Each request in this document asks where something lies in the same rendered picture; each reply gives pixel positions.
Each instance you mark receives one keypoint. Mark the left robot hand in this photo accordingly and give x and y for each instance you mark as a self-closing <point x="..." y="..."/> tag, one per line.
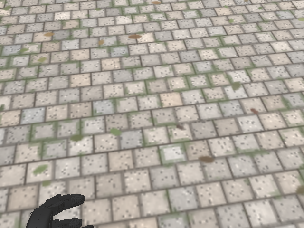
<point x="42" y="217"/>

